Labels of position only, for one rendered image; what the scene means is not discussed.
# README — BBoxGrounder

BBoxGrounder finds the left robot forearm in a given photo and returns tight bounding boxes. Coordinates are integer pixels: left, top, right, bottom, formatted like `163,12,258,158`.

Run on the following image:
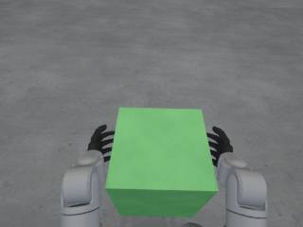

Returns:
61,149,106,227

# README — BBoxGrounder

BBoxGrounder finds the right robot forearm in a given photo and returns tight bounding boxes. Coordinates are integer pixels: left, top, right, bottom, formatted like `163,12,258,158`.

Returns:
217,152,268,227

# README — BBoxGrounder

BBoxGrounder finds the left robot hand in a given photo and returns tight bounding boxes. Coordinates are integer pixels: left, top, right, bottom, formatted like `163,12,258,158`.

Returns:
87,124,115,163

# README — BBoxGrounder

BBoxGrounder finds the carton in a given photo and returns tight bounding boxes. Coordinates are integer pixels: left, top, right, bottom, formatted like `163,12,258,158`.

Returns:
105,107,219,218

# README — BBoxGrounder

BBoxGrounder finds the right robot hand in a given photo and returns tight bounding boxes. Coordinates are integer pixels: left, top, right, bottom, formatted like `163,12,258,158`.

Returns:
206,126,233,167

